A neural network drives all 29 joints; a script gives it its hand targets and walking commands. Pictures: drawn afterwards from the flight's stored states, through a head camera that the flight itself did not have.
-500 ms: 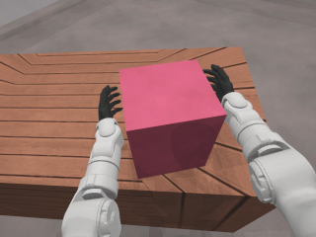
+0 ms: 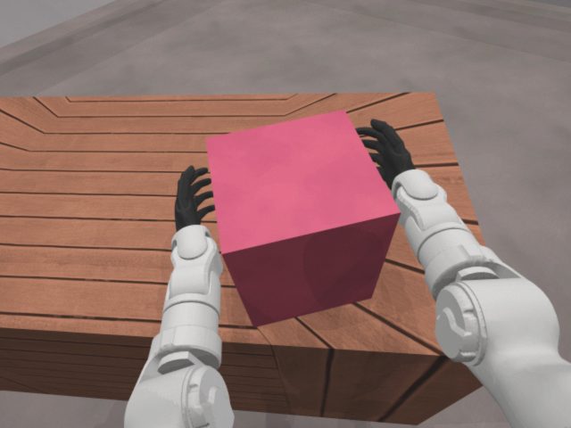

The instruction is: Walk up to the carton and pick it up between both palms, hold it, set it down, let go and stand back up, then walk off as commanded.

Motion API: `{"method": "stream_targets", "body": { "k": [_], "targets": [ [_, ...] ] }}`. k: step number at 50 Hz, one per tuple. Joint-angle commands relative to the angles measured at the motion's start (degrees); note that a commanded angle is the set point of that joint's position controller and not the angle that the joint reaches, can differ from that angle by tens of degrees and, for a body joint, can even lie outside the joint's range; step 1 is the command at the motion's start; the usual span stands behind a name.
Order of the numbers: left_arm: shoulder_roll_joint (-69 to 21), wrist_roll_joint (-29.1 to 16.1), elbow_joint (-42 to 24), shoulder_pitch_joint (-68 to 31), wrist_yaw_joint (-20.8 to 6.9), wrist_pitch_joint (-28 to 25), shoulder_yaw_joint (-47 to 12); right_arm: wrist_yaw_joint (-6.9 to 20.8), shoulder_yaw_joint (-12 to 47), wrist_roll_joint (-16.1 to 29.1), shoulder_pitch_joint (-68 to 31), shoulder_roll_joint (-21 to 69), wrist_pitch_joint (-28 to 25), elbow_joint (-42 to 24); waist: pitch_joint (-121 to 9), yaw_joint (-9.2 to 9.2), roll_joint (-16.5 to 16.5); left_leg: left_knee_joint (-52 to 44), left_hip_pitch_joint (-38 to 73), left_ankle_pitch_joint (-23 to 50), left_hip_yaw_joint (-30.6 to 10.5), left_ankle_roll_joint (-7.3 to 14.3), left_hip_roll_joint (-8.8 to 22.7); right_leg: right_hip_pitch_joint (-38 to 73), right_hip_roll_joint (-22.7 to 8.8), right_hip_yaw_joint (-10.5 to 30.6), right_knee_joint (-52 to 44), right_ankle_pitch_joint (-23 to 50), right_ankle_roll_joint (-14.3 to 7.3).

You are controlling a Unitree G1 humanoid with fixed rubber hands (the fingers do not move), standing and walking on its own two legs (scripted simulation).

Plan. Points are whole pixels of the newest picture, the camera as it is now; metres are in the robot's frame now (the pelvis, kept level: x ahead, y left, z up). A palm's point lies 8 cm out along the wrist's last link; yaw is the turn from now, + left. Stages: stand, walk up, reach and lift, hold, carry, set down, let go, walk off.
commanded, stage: reach and lift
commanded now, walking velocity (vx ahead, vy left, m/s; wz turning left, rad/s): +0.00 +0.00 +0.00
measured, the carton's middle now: (296, 225) +0.42 +0.06 +0.03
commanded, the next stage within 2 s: none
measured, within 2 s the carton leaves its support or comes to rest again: leaves its support in 0.30 s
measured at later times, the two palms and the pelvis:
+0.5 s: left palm (186, 230) +0.36 +0.21 +0.09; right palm (394, 176) +0.46 -0.08 +0.12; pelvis +0.00 +0.00 +0.00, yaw +0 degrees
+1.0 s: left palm (172, 235) +0.34 +0.22 +0.11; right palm (396, 183) +0.42 -0.07 +0.13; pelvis -0.01 +0.00 +0.00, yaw +0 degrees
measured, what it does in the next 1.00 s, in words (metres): stands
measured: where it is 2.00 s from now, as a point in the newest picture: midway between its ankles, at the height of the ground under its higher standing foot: outside the picture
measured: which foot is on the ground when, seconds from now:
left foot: down 0.00-1.00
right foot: down 0.00-1.00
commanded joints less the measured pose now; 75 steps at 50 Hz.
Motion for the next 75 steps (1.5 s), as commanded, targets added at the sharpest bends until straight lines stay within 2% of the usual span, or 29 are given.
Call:
{"method": "stream_targets", "body": {
  "k": [1,5,12,14,15,16,17,21,26,31,35,37,38,39,40,42,43,44,47,54,55,59,60,63,64,68,71,72,75],
  "targets": [
    [-22.7,7.0,-4.5,-22.6,-8.6,0.2,-8.0,6.3,-1.1,-9.8,-14.5,27.9,-1.3,-3.9,-25.5,3.18,-4.7,1.4,15.3,16.9,7.6,2.8,-3.6,15.6,-3.0,-3.2,-2.6,22.9,4.7],
    [-22.3,6.8,-5.0,-23.2,-9.0,0.9,-7.6,6.6,-1.5,-10.1,-15.5,28.5,-1.3,-4.9,-23.4,3.15,-5.6,0.3,13.8,13.6,7.8,3.4,-3.8,17.1,-3.3,-2.9,-2.3,21.0,5.2],
    [-22.8,6.9,-5.7,-23.1,-8.3,1.7,-8.8,7.1,-1.6,-9.8,-16.3,28.7,-1.5,-4.8,-23.6,3.08,-4.6,0.5,14.6,12.8,7.6,3.3,-3.4,16.3,-3.1,-3.3,-2.6,18.4,4.8],
    [-23.1,6.7,-5.3,-23.6,-8.3,2.0,-9.1,7.1,-2.1,-9.9,-16.3,29.1,-1.4,-4.9,-23.6,2.77,-4.2,0.6,14.4,12.9,7.7,3.2,-3.5,15.7,-3.3,-3.2,-2.9,18.0,4.8],
    [-23.5,6.5,-6.0,-23.4,-8.2,2.3,-10.2,7.1,-2.8,-9.9,-15.6,28.6,-1.1,-4.0,-23.6,1.68,-3.2,0.6,15.1,13.1,7.5,2.9,-3.6,14.9,-3.1,-3.6,-3.1,17.1,4.5],
    [-23.1,6.6,-6.3,-23.7,-8.2,2.5,-9.7,7.2,-2.5,-9.6,-16.1,28.4,-1.0,-4.2,-23.9,2.23,-3.5,0.8,15.5,13.0,7.5,3.1,-3.4,15.1,-3.0,-3.5,-3.2,16.5,4.4],
    [-23.4,6.6,-6.4,-24.4,-8.1,2.6,-10.2,7.2,-3.3,-10.4,-16.1,28.3,-1.0,-4.1,-24.1,1.58,-2.9,0.9,15.8,13.2,7.5,2.8,-3.3,14.4,-3.0,-3.8,-3.1,16.3,4.4],
    [-24.0,6.6,-7.2,-23.9,-7.7,3.3,-11.0,7.1,-3.5,-9.9,-15.9,28.5,-0.6,-4.4,-24.4,1.42,-2.1,1.4,17.2,14.2,6.9,2.6,-3.2,13.7,-2.7,-3.8,-3.6,15.0,3.9],
    [-24.5,5.8,-8.5,-24.8,-7.5,4.4,-13.1,6.9,-2.2,-9.1,-16.7,28.8,-0.2,-5.4,-25.7,1.08,-1.1,2.1,18.0,16.2,6.6,2.2,-3.2,14.0,-2.4,-3.9,-3.5,16.8,3.8],
    [-24.6,4.9,-10.1,-26.4,-7.8,4.4,-14.5,6.0,-0.2,-8.6,-17.3,30.2,-0.3,-6.8,-27.7,0.67,-2.4,2.2,17.5,17.4,6.3,2.2,-3.5,18.1,-2.8,-3.4,-2.4,22.6,4.3],
    [-25.5,3.8,-11.5,-26.8,-8.1,4.3,-17.4,5.0,2.1,-7.7,-17.7,31.8,-0.8,-9.6,-30.4,-0.60,-2.6,2.4,17.6,19.8,6.0,1.8,-3.7,22.2,-3.1,-3.2,-1.5,29.9,4.8],
    [-24.9,2.6,-11.6,-28.7,-8.5,4.3,-17.9,4.3,2.8,-7.5,-18.2,32.8,-0.6,-10.0,-30.6,-0.74,-2.9,2.5,17.2,18.9,6.0,2.0,-4.0,23.1,-3.4,-3.0,-1.3,30.6,5.2],
    [-25.4,2.0,-12.0,-29.5,-8.5,4.4,-19.1,3.9,2.7,-7.6,-18.0,32.9,-0.6,-9.9,-30.2,-1.86,-2.8,2.5,17.6,19.4,5.8,1.7,-4.0,23.1,-3.3,-3.2,-1.3,31.4,5.2],
    [-24.9,2.0,-11.0,-28.4,-8.7,4.8,-18.9,3.8,3.5,-7.0,-17.6,33.3,-0.3,-10.0,-28.9,-1.44,-3.3,2.0,16.9,18.1,5.8,1.9,-4.0,23.7,-3.6,-2.9,-1.4,31.2,5.3],
    [-25.1,1.7,-11.1,-28.9,-8.8,5.0,-19.6,3.7,3.5,-7.1,-18.3,33.0,-0.4,-10.5,-28.6,-2.12,-2.9,1.7,17.2,17.5,5.6,1.8,-3.9,23.7,-3.6,-3.2,-1.5,31.0,5.4],
    [-25.0,1.6,-10.9,-29.7,-8.8,5.6,-20.3,3.6,3.4,-7.0,-18.4,32.8,0.1,-9.6,-27.4,-2.45,-2.6,1.4,17.3,16.0,5.3,1.7,-3.8,23.6,-3.6,-3.3,-1.7,28.6,5.2],
    [-24.4,1.3,-11.2,-29.7,-9.2,5.8,-20.3,3.0,4.0,-6.5,-18.2,33.9,0.3,-11.6,-27.1,-2.78,-3.5,1.2,17.5,15.2,5.5,1.9,-4.0,24.9,-4.1,-2.9,-2.1,29.4,5.6],
    [-25.3,1.2,-11.1,-30.3,-9.0,6.1,-20.6,3.1,4.0,-6.6,-19.3,33.6,0.4,-11.3,-26.1,-2.48,-2.6,0.8,17.2,14.2,5.4,1.7,-3.8,23.8,-3.8,-3.1,-2.3,26.9,5.2],
    [-24.4,0.3,-10.4,-32.2,-9.3,7.5,-21.5,2.7,3.4,-6.0,-18.7,34.6,2.0,-10.5,-22.4,-3.76,-2.6,-0.3,17.0,9.1,5.4,2.1,-3.9,23.2,-4.6,-2.5,-3.2,22.4,5.5],
    [-23.8,0.1,-6.7,-35.7,-10.9,12.0,-20.0,2.2,-1.3,-6.7,-22.1,35.3,5.2,-10.0,-13.8,-6.11,-3.5,-3.7,16.5,-1.3,5.4,2.9,-3.7,21.5,-5.2,-2.3,-6.5,6.5,5.5],
    [-22.9,0.1,-5.4,-36.4,-11.2,12.7,-19.1,2.2,-2.7,-7.0,-22.6,34.8,5.7,-9.4,-11.9,-6.42,-3.2,-4.2,15.8,-3.6,5.4,3.1,-3.7,20.4,-5.5,-2.1,-7.1,2.2,5.3],
    [-22.6,0.2,-3.8,-36.9,-12.2,15.2,-18.0,2.1,-5.3,-7.1,-25.1,34.7,7.0,-11.7,-10.4,-7.08,-2.4,-4.5,17.4,-4.6,5.5,3.5,-3.9,18.7,-5.1,-2.8,-8.1,-3.6,4.7],
    [-22.3,0.2,-4.0,-36.5,-12.2,15.5,-17.8,2.3,-4.9,-6.5,-26.0,34.5,7.2,-12.1,-10.3,-6.48,-2.2,-4.7,17.5,-4.0,5.4,3.6,-4.0,19.0,-4.9,-2.9,-8.1,-3.2,4.6],
    [-22.9,-0.7,-5.3,-38.0,-12.5,16.1,-19.5,1.8,-5.0,-5.8,-27.9,34.9,7.4,-15.3,-13.3,-8.07,-0.9,-4.3,19.2,-3.1,5.0,3.0,-4.2,20.3,-4.8,-3.3,-7.9,-0.6,4.6],
    [-23.4,-1.0,-5.7,-38.4,-12.6,16.6,-20.6,1.6,-5.2,-5.7,-27.7,34.4,7.8,-15.1,-13.2,-9.32,-0.4,-4.3,19.6,-2.7,4.7,2.5,-4.2,20.5,-4.7,-3.5,-7.8,1.4,4.6],
    [-25.0,-2.6,-8.1,-37.7,-12.6,17.4,-23.9,1.3,-4.3,-4.5,-25.7,32.9,8.5,-14.7,-15.7,-11.54,2.2,-3.6,22.7,1.2,3.9,0.9,-3.8,21.4,-4.3,-3.8,-7.1,6.9,4.1],
    [-26.4,-4.6,-10.9,-36.8,-12.9,17.9,-26.6,0.4,-0.9,-1.9,-25.4,33.0,8.9,-16.0,-18.0,-12.52,2.1,-1.9,24.9,8.5,3.1,-0.1,-3.9,24.1,-3.8,-3.9,-6.6,14.6,4.2],
    [-26.4,-5.1,-11.6,-34.3,-13.0,18.2,-27.0,0.0,1.4,-0.1,-25.0,33.4,8.8,-17.9,-19.3,-12.32,1.0,-1.0,26.2,12.6,2.8,0.0,-4.1,26.4,-3.5,-3.9,-6.2,19.4,4.3],
    [-26.1,-5.5,-13.7,-32.1,-13.3,19.3,-28.5,-0.8,6.2,4.0,-23.6,33.2,9.6,-18.4,-19.5,-12.20,1.3,0.2,27.1,18.1,2.2,-0.6,-4.6,29.5,-3.2,-3.5,-5.3,26.2,4.7]
  ]
}}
